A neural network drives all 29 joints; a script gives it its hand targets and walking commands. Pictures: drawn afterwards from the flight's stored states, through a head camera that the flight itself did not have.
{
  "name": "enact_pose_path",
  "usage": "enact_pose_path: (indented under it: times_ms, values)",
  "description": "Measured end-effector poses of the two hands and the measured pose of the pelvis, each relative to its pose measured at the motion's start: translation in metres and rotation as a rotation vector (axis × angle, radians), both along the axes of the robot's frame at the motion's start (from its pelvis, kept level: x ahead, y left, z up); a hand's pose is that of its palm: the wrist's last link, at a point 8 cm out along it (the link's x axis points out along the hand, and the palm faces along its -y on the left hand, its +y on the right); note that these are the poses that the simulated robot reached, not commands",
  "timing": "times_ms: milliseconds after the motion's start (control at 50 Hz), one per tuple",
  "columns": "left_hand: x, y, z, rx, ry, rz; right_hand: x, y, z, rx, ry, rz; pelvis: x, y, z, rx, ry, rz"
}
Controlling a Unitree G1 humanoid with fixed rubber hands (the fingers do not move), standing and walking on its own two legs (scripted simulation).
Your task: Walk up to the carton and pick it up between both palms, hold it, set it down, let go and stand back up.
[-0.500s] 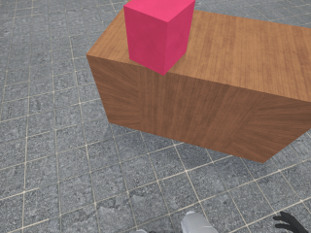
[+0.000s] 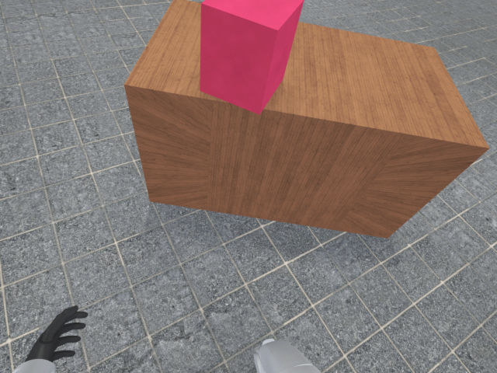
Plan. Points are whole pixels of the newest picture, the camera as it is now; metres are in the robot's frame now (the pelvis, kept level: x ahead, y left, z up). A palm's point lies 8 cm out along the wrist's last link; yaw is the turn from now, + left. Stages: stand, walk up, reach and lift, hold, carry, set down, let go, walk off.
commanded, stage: walk up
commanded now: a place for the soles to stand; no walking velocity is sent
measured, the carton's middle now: (248, 47) +0.93 -0.06 +0.00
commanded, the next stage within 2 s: none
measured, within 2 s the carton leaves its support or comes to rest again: neither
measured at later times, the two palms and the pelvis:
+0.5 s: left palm (80, 314) +0.24 +0.26 -0.09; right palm out of the picture -0.01 -0.36 -0.07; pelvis +0.02 -0.02 -0.01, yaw -8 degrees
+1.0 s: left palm (114, 354) +0.17 +0.19 -0.04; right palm out of the picture +0.01 -0.47 -0.11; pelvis +0.00 -0.13 -0.01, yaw -12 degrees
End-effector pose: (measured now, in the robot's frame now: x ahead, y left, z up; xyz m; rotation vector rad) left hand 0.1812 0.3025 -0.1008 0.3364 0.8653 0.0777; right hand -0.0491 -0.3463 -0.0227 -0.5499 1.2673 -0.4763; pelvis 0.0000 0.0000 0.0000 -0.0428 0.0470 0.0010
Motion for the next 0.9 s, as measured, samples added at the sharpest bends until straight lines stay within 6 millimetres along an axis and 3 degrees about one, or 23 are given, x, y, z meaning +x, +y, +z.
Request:
enact_pose_path:
  times_ms: [80, 160, 220, 300, 380, 420, 460, 520, 560, 620, 700, 740, 800, 840, 900]
  values:
    - [0.015, -0.009, -0.004, -0.022, 0.045, -0.049, 0.000, -0.001, 0.001, -0.006, 0.028, -0.011, 0.004, -0.001, 0.001, 0.008, 0.019, -0.021]
    - [0.043, -0.024, -0.001, -0.020, 0.025, -0.094, 0.006, -0.009, -0.009, 0.001, 0.040, -0.034, 0.018, -0.010, -0.004, 0.026, 0.034, -0.043]
    - [0.054, -0.034, 0.001, -0.008, 0.020, -0.110, 0.034, -0.017, -0.024, 0.017, -0.029, -0.026, 0.029, -0.018, -0.007, 0.008, -0.043, -0.075]
    - [0.056, -0.032, 0.019, 0.011, -0.019, -0.075, 0.081, -0.022, -0.025, 0.028, -0.148, 0.034, 0.037, -0.023, -0.001, 0.015, -0.119, -0.066]
    - [0.056, -0.026, 0.031, 0.030, -0.059, -0.065, 0.103, -0.020, -0.032, 0.042, -0.204, 0.071, 0.036, -0.021, -0.003, 0.020, -0.133, -0.069]
    - [0.058, -0.026, 0.025, 0.032, -0.062, -0.076, 0.093, -0.017, -0.041, 0.046, -0.190, 0.068, 0.033, -0.018, -0.011, 0.019, -0.106, -0.075]
    - [0.058, -0.033, 0.015, 0.029, -0.033, -0.101, 0.070, -0.016, -0.046, 0.046, -0.151, 0.037, 0.026, -0.017, -0.015, 0.055, -0.110, -0.107]
    - [0.059, -0.046, 0.015, 0.029, 0.001, -0.125, 0.032, -0.021, -0.041, 0.041, -0.083, -0.019, 0.021, -0.023, -0.011, 0.061, -0.108, -0.134]
    - [0.057, -0.051, 0.019, 0.031, 0.008, -0.125, 0.019, -0.027, -0.033, 0.034, -0.059, -0.030, 0.019, -0.031, -0.006, 0.042, -0.099, -0.134]
    - [0.053, -0.065, 0.019, 0.027, 0.022, -0.132, 0.020, -0.045, -0.019, 0.006, -0.088, -0.035, 0.013, -0.047, 0.000, 0.022, -0.086, -0.155]
    - [0.049, -0.098, 0.012, 0.010, 0.018, -0.155, 0.018, -0.076, -0.014, -0.017, -0.129, -0.035, 0.004, -0.074, -0.001, 0.030, -0.083, -0.181]
    - [0.044, -0.112, 0.010, 0.023, 0.014, -0.159, 0.016, -0.092, -0.022, 0.006, -0.134, -0.031, -0.001, -0.089, -0.005, 0.048, -0.088, -0.188]
    - [0.025, -0.127, 0.006, 0.084, 0.028, -0.148, 0.021, -0.118, -0.051, 0.053, -0.171, -0.031, -0.007, -0.113, -0.018, 0.053, -0.121, -0.203]
    - [0.005, -0.126, 0.009, 0.129, 0.057, -0.112, 0.031, -0.125, -0.070, 0.094, -0.203, -0.034, -0.008, -0.123, -0.022, 0.035, -0.143, -0.204]
    - [-0.014, -0.117, 0.029, 0.205, 0.094, -0.070, 0.050, -0.127, -0.080, 0.147, -0.258, -0.035, -0.006, -0.129, -0.016, 0.041, -0.138, -0.210]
